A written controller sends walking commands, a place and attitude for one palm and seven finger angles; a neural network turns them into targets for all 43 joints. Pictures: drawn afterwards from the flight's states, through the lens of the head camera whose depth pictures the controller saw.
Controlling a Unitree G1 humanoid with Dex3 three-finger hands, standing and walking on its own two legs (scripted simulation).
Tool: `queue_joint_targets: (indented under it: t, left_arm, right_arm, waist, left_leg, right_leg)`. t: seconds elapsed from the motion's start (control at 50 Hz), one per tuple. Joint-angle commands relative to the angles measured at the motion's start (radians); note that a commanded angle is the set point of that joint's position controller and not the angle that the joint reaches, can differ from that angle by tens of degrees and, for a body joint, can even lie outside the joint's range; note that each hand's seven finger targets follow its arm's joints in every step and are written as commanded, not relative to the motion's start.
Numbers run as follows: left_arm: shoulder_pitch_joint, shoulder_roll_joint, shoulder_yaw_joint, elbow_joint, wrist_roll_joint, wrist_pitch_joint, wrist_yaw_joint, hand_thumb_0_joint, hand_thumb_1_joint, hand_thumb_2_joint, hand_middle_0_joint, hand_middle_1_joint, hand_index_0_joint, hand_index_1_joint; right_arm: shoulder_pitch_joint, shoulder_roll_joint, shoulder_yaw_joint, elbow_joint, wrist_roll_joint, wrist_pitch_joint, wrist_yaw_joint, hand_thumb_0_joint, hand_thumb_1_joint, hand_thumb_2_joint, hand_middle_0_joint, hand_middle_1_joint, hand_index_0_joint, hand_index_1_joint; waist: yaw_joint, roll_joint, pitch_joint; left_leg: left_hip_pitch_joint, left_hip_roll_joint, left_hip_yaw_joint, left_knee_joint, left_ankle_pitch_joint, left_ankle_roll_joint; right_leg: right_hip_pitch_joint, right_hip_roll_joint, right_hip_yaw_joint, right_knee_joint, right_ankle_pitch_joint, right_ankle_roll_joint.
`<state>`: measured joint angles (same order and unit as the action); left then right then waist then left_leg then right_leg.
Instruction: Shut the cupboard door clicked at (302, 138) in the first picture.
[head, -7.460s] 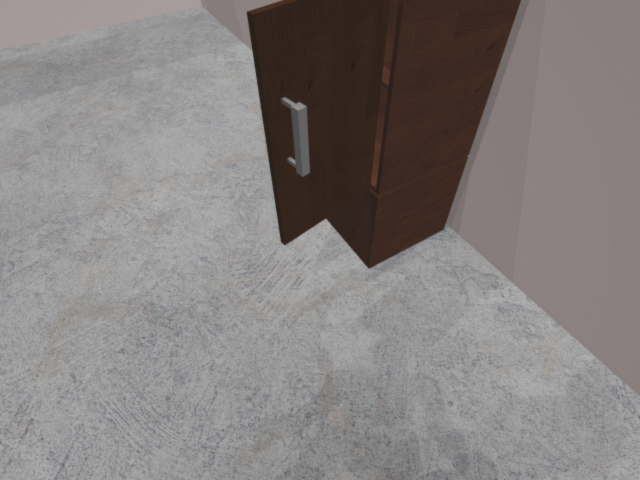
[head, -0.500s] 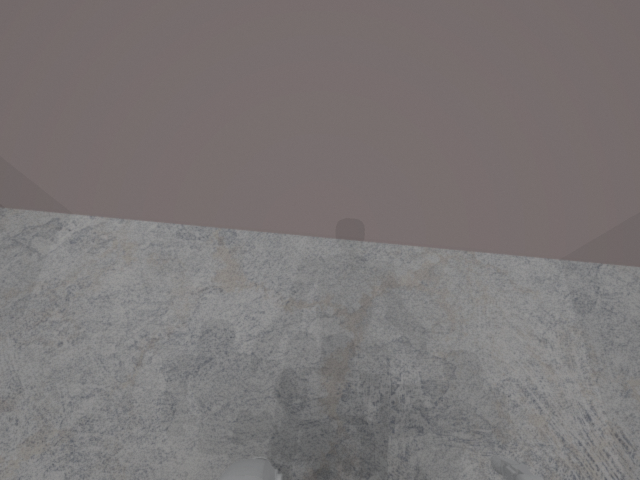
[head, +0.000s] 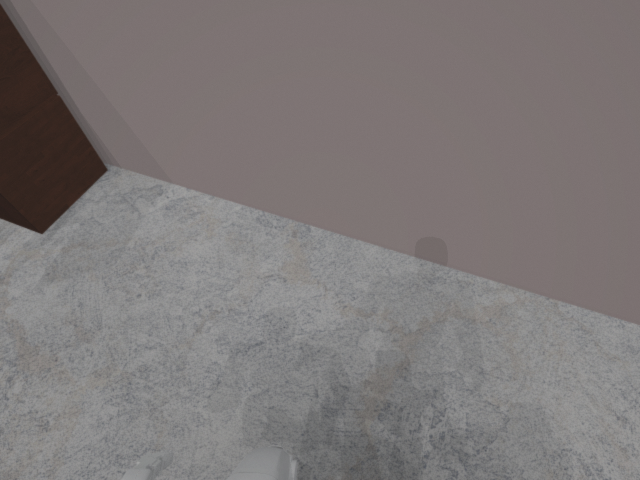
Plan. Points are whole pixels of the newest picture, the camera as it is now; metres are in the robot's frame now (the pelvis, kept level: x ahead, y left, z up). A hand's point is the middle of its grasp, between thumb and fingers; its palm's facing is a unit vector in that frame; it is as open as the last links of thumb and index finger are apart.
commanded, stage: walk to a spot facing it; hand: left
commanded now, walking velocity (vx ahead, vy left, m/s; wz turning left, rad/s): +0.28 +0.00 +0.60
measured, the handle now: out of the picture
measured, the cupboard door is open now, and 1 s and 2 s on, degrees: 100 100 100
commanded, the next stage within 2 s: none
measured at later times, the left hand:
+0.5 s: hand (146, 474) +0.14 +0.26 -0.15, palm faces +0.26 -0.94 -0.23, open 7.4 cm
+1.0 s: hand (182, 477) +0.14 +0.22 -0.18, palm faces +0.55 -0.81 -0.18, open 7.3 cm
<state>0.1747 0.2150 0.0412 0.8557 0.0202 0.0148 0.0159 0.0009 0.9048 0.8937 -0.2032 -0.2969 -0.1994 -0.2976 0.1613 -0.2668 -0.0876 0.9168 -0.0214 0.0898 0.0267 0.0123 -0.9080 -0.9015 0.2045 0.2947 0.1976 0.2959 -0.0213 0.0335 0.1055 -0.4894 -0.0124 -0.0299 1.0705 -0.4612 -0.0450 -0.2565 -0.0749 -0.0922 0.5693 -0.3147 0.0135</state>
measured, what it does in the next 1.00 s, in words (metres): walks ahead, turning left: left foot, then right foot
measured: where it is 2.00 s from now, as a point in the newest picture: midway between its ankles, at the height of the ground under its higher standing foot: (246, 309)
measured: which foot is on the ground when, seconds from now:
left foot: up 0.00-0.20, down 0.22-0.58, up 0.60-0.94, down 0.96-1.00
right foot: down 0.00-0.22, up 0.24-0.56, down 0.58-0.96, up 0.98-1.00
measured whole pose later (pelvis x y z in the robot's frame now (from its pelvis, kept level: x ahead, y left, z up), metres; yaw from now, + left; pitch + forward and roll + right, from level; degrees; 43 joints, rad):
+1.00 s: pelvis +0.29 +0.09 -0.01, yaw +30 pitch +0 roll -1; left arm 0.41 0.20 0.04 1.09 0.02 -0.03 -0.02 0.00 0.92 0.89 -0.20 -0.30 -0.20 -0.30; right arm 0.05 -0.22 -0.05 0.91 -0.03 -0.05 0.04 0.01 -0.91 -0.90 0.20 0.29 0.19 0.30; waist 0.05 -0.03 0.08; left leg -0.40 0.04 0.14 0.59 -0.16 0.06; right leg -0.14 -0.16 -0.22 0.74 -0.46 0.05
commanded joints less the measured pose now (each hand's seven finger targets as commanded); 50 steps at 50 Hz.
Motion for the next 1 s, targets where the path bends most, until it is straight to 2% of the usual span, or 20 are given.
queue_joint_targets:
  t: [0.0, 0.1, 0.16, 0.18, 0.2, 0.22, 0.3, 0.36, 0.5, 0.52, 0.56, 0.6, 0.64, 0.7, 0.84, 0.9, 0.92, 0.94, 0.96, 0.98]
  left_arm:
    - [0.064, 0.185, 0.053, -0.036, 0.004, -0.04, 0.007, 0.0, 0.9, 0.9, -0.2, -0.3, -0.2, -0.3]
    - [0.112, 0.242, 0.074, 0.017, 0.01, -0.052, -0.012, 0.0, 0.9, 0.9, -0.2, -0.3, -0.2, -0.3]
    - [0.081, 0.237, 0.082, 0.024, -0.002, -0.048, -0.026, 0.0, 0.9, 0.9, -0.2, -0.3, -0.2, -0.3]
    - [0.054, 0.187, 0.076, 0.001, -0.007, -0.043, -0.035, 0.0, 0.9, 0.9, -0.2, -0.3, -0.2, -0.3]
    - [-0.037, 0.112, 0.05, -0.073, -0.009, -0.044, -0.048, 0.0, 0.9, 0.9, -0.2, -0.3, -0.2, -0.3]
    - [-0.164, 0.134, 0.041, -0.118, 0.004, -0.046, -0.044, 0.0, 0.9, 0.9, -0.2, -0.3, -0.2, -0.3]
    - [-0.071, 0.124, 0.054, -0.028, 0.006, -0.039, -0.055, 0.0, 0.9, 0.9, -0.2, -0.3, -0.2, -0.3]
    - [-0.057, 0.104, 0.044, -0.015, 0.003, -0.036, -0.062, 0.0, 0.9, 0.9, -0.2, -0.3, -0.2, -0.3]
    - [0.01, 0.118, 0.045, -0.002, 0.003, -0.049, -0.064, 0.0, 0.9, 0.9, -0.2, -0.3, -0.2, -0.3]
    - [0.098, 0.15, 0.059, 0.023, 0.006, -0.058, -0.058, 0.0, 0.9, 0.9, -0.2, -0.3, -0.2, -0.3]
    - [0.33, 0.322, 0.098, 0.069, 0.012, -0.07, -0.036, 0.0, 0.9, 0.9, -0.2, -0.3, -0.2, -0.3]
    - [0.2, 0.224, 0.071, 0.046, 0.008, -0.072, -0.017, 0.0, 0.9, 0.9, -0.2, -0.3, -0.2, -0.3]
    - [0.107, 0.129, 0.049, 0.031, 0.01, -0.082, -0.012, 0.0, 0.9, 0.9, -0.2, -0.3, -0.2, -0.3]
    - [0.117, 0.113, 0.044, 0.066, 0.01, -0.102, -0.015, 0.0, 0.9, 0.9, -0.2, -0.3, -0.2, -0.3]
    - [0.215, 0.127, 0.036, 0.157, 0.007, -0.106, -0.017, 0.0, 0.9, 0.9, -0.2, -0.3, -0.2, -0.3]
    - [0.173, 0.148, 0.039, 0.163, -0.003, -0.098, -0.021, 0.0, 0.9, 0.9, -0.2, -0.3, -0.2, -0.3]
    - [0.159, 0.126, 0.034, 0.154, -0.003, -0.095, -0.025, 0.0, 0.9, 0.9, -0.2, -0.3, -0.2, -0.3]
    - [0.159, 0.067, 0.023, 0.115, -0.01, -0.09, -0.034, 0.0, 0.9, 0.9, -0.2, -0.3, -0.2, -0.3]
    - [0.078, 0.074, 0.013, 0.057, -0.004, -0.094, -0.036, 0.0, 0.9, 0.9, -0.2, -0.3, -0.2, -0.3]
    - [0.029, 0.076, 0.019, 0.051, -0.002, -0.094, -0.026, 0.0, 0.9, 0.9, -0.2, -0.3, -0.2, -0.3]
  right_arm:
    - [-0.113, -0.046, -0.001, -0.115, 0.002, -0.043, 0.019, 0.0, -0.9, -0.9, 0.2, 0.3, 0.2, 0.3]
    - [-0.134, -0.02, 0.013, -0.121, 0.006, -0.071, 0.034, 0.0, -0.9, -0.9, 0.2, 0.3, 0.2, 0.3]
    - [0.01, -0.058, 0.003, -0.082, -0.001, -0.087, 0.022, 0.0, -0.9, -0.9, 0.2, 0.3, 0.2, 0.3]
    - [0.135, -0.153, -0.023, -0.053, -0.005, -0.095, 0.011, 0.0, -0.9, -0.9, 0.2, 0.3, 0.2, 0.3]
    - [0.274, -0.272, -0.052, -0.033, -0.018, -0.102, -0.001, 0.0, -0.9, -0.9, 0.2, 0.3, 0.2, 0.3]
    - [0.336, -0.269, -0.047, -0.003, -0.009, -0.102, -0.016, 0.0, -0.9, -0.9, 0.2, 0.3, 0.2, 0.3]
    - [0.112, -0.156, -0.008, -0.051, -0.009, -0.129, -0.033, 0.0, -0.9, -0.9, 0.2, 0.3, 0.2, 0.3]
    - [0.115, -0.15, -0.004, -0.029, -0.003, -0.143, -0.032, 0.0, -0.9, -0.9, 0.2, 0.3, 0.2, 0.3]
    - [0.064, -0.147, -0.011, -0.006, -0.003, -0.13, -0.024, 0.0, -0.9, -0.9, 0.2, 0.3, 0.2, 0.3]
    - [0.048, -0.126, -0.01, -0.008, 0.002, -0.129, -0.02, 0.0, -0.9, -0.9, 0.2, 0.3, 0.2, 0.3]
    - [0.033, -0.02, 0.014, -0.062, 0.013, -0.136, -0.014, 0.0, -0.9, -0.9, 0.2, 0.3, 0.2, 0.3]
    - [-0.032, -0.061, 0.002, -0.057, -0.001, -0.132, -0.007, 0.0, -0.9, -0.9, 0.2, 0.3, 0.2, 0.3]
    - [-0.025, -0.024, 0.009, -0.023, -0.006, -0.116, 0.006, 0.0, -0.9, -0.9, 0.2, 0.3, 0.2, 0.3]
    - [-0.015, 0.027, 0.017, -0.012, -0.003, -0.101, 0.019, 0.0, -0.9, -0.9, 0.2, 0.3, 0.2, 0.3]
    - [-0.114, 0.056, 0.036, -0.044, -0.002, -0.12, 0.033, 0.0, -0.9, -0.9, 0.2, 0.3, 0.2, 0.3]
    - [0.01, 0.009, 0.029, -0.005, -0.009, -0.132, 0.019, 0.0, -0.9, -0.9, 0.2, 0.3, 0.2, 0.3]
    - [0.138, -0.05, 0.01, 0.032, -0.012, -0.134, 0.009, 0.0, -0.9, -0.9, 0.2, 0.3, 0.2, 0.3]
    - [0.298, -0.181, -0.025, 0.062, -0.023, -0.139, -0.008, 0.0, -0.9, -0.9, 0.2, 0.3, 0.2, 0.3]
    - [0.372, -0.227, -0.029, 0.081, -0.01, -0.133, -0.028, 0.0, -0.9, -0.9, 0.2, 0.3, 0.2, 0.3]
    - [0.322, -0.222, -0.028, 0.079, -0.008, -0.135, -0.034, 0.0, -0.9, -0.9, 0.2, 0.3, 0.2, 0.3]
  waist:
    - [0.057, -0.259, -0.094]
    - [0.078, -0.229, -0.09]
    - [-0.004, -0.132, -0.137]
    - [-0.079, 0.064, -0.182]
    - [-0.15, 0.341, -0.18]
    - [-0.164, 0.163, -0.141]
    - [-0.022, 0.135, -0.066]
    - [-0.006, 0.081, -0.107]
    - [0.048, 0.067, -0.095]
    - [0.091, 0.002, -0.112]
    - [0.189, -0.437, -0.228]
    - [0.118, -0.31, -0.092]
    - [0.058, -0.211, -0.073]
    - [0.037, -0.183, -0.081]
    - [0.072, -0.188, -0.083]
    - [-0.018, -0.147, -0.109]
    - [-0.076, -0.064, -0.168]
    - [-0.144, 0.189, -0.257]
    - [-0.161, 0.176, -0.261]
    - [-0.132, 0.063, -0.221]
  left_leg:
    - [-0.085, 0.06, 0.072, -0.069, 0.01, -0.022]
    - [0.035, 0.045, 0.148, -0.366, 0.011, 0.003]
    - [0.344, 0.007, 0.191, -0.596, 0.137, 0.028]
    - [0.547, 0.144, -0.032, -0.688, 0.044, 0.102]
    - [0.653, 0.422, -0.485, -0.811, 0.057, 0.243]
    - [0.619, 0.47, -0.541, -0.819, 0.09, 0.307]
    - [0.356, 0.291, -0.27, -0.85, 0.085, 0.212]
    - [0.375, 0.248, -0.169, -0.832, 0.269, 0.211]
    - [0.191, 0.191, -0.123, -0.713, 0.167, 0.172]
    - [0.081, 0.138, -0.087, -0.597, 0.104, 0.138]
    - [-0.227, -0.027, 0.059, -0.013, -0.219, 0.063]
    - [-0.271, 0.091, -0.029, 0.2, -0.026, 0.064]
    - [-0.171, 0.145, -0.007, 0.142, 0.113, 0.041]
    - [-0.105, 0.13, 0.062, -0.065, 0.164, 0.021]
    - [-0.03, 0.07, 0.154, -0.417, 0.197, 0.049]
    - [0.276, 0.004, 0.225, -0.557, 0.252, 0.077]
    - [0.509, 0.047, 0.152, -0.577, 0.219, 0.113]
    - [0.726, 0.318, -0.262, -0.675, 0.15, 0.219]
    - [0.785, 0.456, -0.469, -0.767, 0.284, 0.306]
    - [0.682, 0.469, -0.424, -0.764, 0.281, 0.313]
  right_leg:
    - [0.182, -0.267, 0.12, -0.285, 0.223, -0.117]
    - [0.192, -0.312, 0.074, -0.272, 0.098, -0.111]
    - [0.036, -0.269, -0.042, -0.078, 0.057, -0.037]
    - [-0.169, -0.192, -0.116, 0.188, -0.005, 0.022]
    - [-0.486, -0.04, -0.121, 0.506, -0.31, 0.084]
    - [-0.583, -0.069, 0.033, 0.607, -0.275, 0.061]
    - [-0.442, -0.085, 0.091, 0.567, -0.038, 0.057]
    - [-0.361, -0.06, 0.064, 0.407, 0.014, 0.065]
    - [0.039, 0.035, -0.031, 0.017, 0.115, 0.067]
    - [0.208, 0.017, 0.008, -0.051, 0.095, 0.053]
    - [0.482, -0.426, 0.567, -0.353, -0.234, -0.104]
    - [0.243, -0.41, 0.556, -0.408, -0.398, -0.148]
    - [0.107, -0.341, 0.273, -0.399, -0.158, -0.108]
    - [0.12, -0.287, 0.07, -0.391, 0.103, -0.106]
    - [0.274, -0.284, -0.028, -0.319, 0.347, -0.109]
    - [0.149, -0.24, -0.112, -0.141, 0.447, -0.071]
    - [0.001, -0.201, -0.144, 0.083, 0.44, -0.034]
    - [-0.277, -0.065, -0.183, 0.412, 0.065, 0.026]
    - [-0.45, -0.007, -0.055, 0.618, -0.236, 0.022]
    - [-0.482, -0.04, 0.022, 0.714, -0.221, 0.006]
